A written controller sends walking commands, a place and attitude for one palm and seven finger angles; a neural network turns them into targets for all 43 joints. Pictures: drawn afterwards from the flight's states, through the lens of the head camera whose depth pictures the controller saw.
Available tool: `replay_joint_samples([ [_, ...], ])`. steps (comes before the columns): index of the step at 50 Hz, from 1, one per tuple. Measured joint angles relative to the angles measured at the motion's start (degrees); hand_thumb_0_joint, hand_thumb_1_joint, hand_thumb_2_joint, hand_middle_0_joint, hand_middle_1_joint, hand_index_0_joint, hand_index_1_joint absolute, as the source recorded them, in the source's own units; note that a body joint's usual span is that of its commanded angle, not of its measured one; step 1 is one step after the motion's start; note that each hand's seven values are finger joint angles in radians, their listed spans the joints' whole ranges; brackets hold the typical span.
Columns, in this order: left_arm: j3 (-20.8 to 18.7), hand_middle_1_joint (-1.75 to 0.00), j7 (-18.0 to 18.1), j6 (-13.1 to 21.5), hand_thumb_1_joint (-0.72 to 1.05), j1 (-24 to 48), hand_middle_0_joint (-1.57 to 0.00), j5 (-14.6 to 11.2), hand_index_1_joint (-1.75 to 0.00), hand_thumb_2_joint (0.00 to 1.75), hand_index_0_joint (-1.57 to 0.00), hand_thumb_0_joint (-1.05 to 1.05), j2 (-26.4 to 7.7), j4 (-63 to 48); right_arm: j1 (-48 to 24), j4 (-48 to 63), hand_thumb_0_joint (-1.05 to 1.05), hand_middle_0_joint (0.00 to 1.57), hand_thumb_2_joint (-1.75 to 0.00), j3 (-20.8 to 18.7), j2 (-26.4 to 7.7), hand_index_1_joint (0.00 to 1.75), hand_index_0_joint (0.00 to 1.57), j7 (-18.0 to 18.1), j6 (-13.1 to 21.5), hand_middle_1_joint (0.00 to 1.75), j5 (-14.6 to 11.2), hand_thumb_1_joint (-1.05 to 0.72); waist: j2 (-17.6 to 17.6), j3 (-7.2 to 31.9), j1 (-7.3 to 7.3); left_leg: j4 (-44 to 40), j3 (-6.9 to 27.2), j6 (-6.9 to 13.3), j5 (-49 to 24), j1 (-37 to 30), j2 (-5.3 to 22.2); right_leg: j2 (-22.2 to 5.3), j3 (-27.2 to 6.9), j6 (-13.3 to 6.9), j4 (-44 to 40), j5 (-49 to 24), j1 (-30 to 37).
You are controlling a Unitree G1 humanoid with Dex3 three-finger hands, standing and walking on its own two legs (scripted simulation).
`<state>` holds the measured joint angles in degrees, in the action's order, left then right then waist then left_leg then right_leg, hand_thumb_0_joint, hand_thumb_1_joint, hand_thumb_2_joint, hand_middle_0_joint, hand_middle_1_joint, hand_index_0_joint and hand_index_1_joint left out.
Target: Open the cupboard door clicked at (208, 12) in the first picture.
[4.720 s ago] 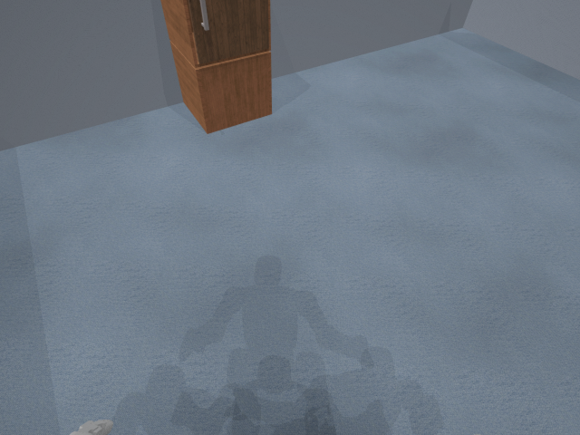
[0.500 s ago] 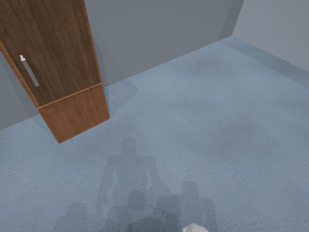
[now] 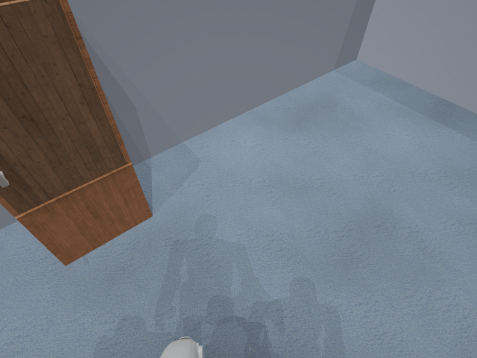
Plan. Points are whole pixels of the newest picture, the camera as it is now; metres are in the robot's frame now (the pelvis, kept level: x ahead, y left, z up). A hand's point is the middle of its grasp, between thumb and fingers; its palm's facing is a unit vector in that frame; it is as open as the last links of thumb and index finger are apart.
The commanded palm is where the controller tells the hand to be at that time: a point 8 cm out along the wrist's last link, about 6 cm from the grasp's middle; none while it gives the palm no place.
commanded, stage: turn to face it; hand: left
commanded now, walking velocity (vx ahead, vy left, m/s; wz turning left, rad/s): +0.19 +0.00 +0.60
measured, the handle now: out of the picture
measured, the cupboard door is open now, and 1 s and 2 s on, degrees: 0 0 0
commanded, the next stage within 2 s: take the last steps up to it in 1.04 s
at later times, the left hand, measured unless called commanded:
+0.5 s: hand (102, 344) +0.18 +0.28 -0.17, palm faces +0.28 -0.93 -0.23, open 7.4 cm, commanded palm none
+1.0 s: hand out of the picture +0.12 +0.20 -0.16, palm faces +0.51 -0.82 -0.27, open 7.4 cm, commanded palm none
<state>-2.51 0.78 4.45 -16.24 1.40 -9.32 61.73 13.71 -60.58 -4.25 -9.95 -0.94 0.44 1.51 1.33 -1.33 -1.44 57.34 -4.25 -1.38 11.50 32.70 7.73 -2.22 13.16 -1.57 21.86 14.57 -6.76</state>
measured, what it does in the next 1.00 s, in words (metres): walks ahead, turning left: left foot, then right foot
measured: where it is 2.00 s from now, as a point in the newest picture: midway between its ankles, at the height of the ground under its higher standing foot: outside the picture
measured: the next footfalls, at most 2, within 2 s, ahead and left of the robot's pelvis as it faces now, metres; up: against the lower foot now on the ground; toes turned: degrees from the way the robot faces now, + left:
left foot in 0.18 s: +0.21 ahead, +0.14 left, +0.00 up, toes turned +14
right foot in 0.74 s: +0.24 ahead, -0.09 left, +0.00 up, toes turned +22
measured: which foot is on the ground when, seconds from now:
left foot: up 0.00-0.16, down 0.18-0.74, up 0.76-1.00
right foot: down 0.00-0.18, up 0.20-0.72, down 0.74-1.00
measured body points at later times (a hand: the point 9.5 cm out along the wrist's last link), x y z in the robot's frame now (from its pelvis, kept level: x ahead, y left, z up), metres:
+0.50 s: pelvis +0.13 +0.05 -0.01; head +0.15 +0.08 +0.44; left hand +0.17 +0.33 -0.15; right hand +0.27 -0.16 -0.14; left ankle +0.17 +0.13 -0.74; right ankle +0.17 -0.11 -0.67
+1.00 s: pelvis +0.15 +0.00 +0.00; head +0.20 -0.01 +0.44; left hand +0.09 +0.24 -0.14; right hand +0.35 -0.21 -0.16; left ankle +0.06 +0.12 -0.68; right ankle +0.20 -0.10 -0.74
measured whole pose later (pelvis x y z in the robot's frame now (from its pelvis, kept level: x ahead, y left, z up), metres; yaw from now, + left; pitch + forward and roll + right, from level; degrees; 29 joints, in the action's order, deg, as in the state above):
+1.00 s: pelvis +0.15 +0.00 +0.00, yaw +32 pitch -1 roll +2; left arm -1.5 1.1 -0.6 -12.5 1.4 -10.5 51.8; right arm 10.7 -54.4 -5.4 -15.3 -1.0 -4.8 1.1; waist 0.7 -5.1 -1.2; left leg 57.8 0.1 -4.3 24.7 25.4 1.2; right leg -6.4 8.4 -0.2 29.9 17.0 -11.8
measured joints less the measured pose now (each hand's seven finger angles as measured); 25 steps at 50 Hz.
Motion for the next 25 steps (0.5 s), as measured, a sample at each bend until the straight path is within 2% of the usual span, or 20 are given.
replay_joint_samples([
  [6, 0.7, -0.3, 0.0, -0.7, 0.92, -3.3, -0.2, 0.1, -0.3, 0.89, -0.21, 0.0, 0.7, 1.4, -4.8, 2.5, 0.0, 0.19, -0.9, 0.7, -0.7, 0.3, 0.19, -1.0, -0.4, 0.3, -0.1, -0.91, -1.0, -2.3, 2.11, -14.7, -3.0, 1.0, -0.6, -2.4, -1.3, -1.2, 3.3, 2.8, 0.6, 4.9, 5.5],
  [8, 0.6, -0.3, 0.0, -1.3, 0.91, -4.4, -0.2, 0.0, -0.3, 0.89, -0.21, 0.0, 0.5, 1.5, -5.9, 3.6, 0.0, 0.19, -0.9, 1.0, -0.8, 0.3, 0.19, -1.1, -0.2, 0.3, 0.0, -0.91, -2.1, -3.3, 2.67, -19.2, -4.1, 1.9, -0.8, -5.4, -2.9, -2.9, 4.0, 4.2, 4.8, 8.4, 5.9],
  [9, 0.4, -0.3, -0.1, -1.7, 0.91, -5.2, -0.2, -0.1, -0.3, 0.89, -0.21, 0.0, 0.5, 1.5, -6.1, 4.5, 0.0, 0.19, -0.9, 1.2, -1.2, 0.3, 0.19, -1.2, 0.2, 0.3, 0.1, -0.91, -2.2, -3.4, 2.79, -22.1, -4.3, 2.6, -4.0, -7.6, -3.5, -4.0, 4.0, 4.7, 9.7, 10.6, 4.7],
  [10, 0.3, -0.3, -0.3, -2.4, 0.91, -5.3, -0.2, -0.6, -0.3, 0.89, -0.21, 0.0, 0.4, 1.5, -6.4, 5.3, 0.0, 0.19, -0.9, 1.1, -1.5, 0.3, 0.19, -0.9, 0.8, 0.3, 0.2, -0.91, -2.3, -3.5, 2.52, -21.3, -4.2, 4.2, -2.5, -7.5, -4.1, -5.1, 2.8, 5.1, 18.0, 12.7, 1.7],
  [12, -0.1, -0.3, -0.1, -4.1, 0.91, -3.6, -0.2, -1.0, -0.3, 0.89, -0.21, 0.01, -0.6, 0.9, -7.1, 6.2, 0.0, 0.19, -0.9, 1.5, -1.5, 0.3, 0.2, -0.3, 1.3, 0.3, -0.2, -0.91, -3.0, -4.6, 2.56, -18.0, -3.8, 6.3, 1.0, -6.9, -5.4, -4.6, -3.4, 5.2, 35.7, 16.6, -5.9],
  [13, -0.4, -0.3, 0.0, -4.6, 0.91, -2.6, -0.2, -1.1, -0.3, 0.89, -0.21, 0.01, -1.0, 0.4, -7.2, 6.4, 0.0, 0.19, -0.9, 1.7, -1.5, 0.3, 0.2, 0.0, 1.3, 0.3, -0.4, -0.91, -3.1, -4.8, 2.69, -18.0, -3.6, 6.7, 1.7, -7.2, -5.8, -3.9, -5.6, 5.3, 42.0, 16.3, -9.4],
  [15, -1.1, -0.3, 0.0, -5.1, 0.91, -0.1, -0.2, -0.9, -0.3, 0.89, -0.21, 0.01, -1.8, -0.9, -7.0, 6.5, 0.0, 0.19, -0.9, 1.7, -1.3, 0.3, 0.2, 0.6, 1.0, 0.3, -0.4, -0.91, -3.1, -4.8, 2.58, -20.3, -2.9, 6.4, 0.9, -8.7, -6.8, -3.7, -7.9, 5.5, 47.7, 13.5, -14.8],
  [20, -2.1, -0.3, -0.1, -5.5, 0.91, 5.0, -0.2, -0.5, -0.3, 0.89, -0.2, 0.01, -3.3, -5.8, -5.9, 6.5, 0.0, 0.2, -0.9, 1.9, -0.6, 0.3, 0.2, 0.8, -0.2, 0.3, -0.3, -0.9, -2.9, -3.6, 2.14, -27.3, -0.8, 7.0, -2.0, -11.9, -9.4, -4.6, -11.0, 6.5, 44.3, 7.2, -22.2],
  [25, -2.4, -0.3, 0.1, -6.3, 0.91, 8.1, -0.2, -0.3, -0.3, 0.89, -0.2, 0.01, -4.1, -9.0, -4.2, 6.9, 0.0, 0.2, -0.9, 1.4, 0.1, 0.3, 0.2, 0.4, -1.0, 0.3, -0.2, -0.9, -2.2, -2.1, 0.66, -30.3, 2.3, 6.7, -3.2, -13.3, -10.7, -4.0, -12.5, 7.2, 37.9, 5.6, -22.8],
])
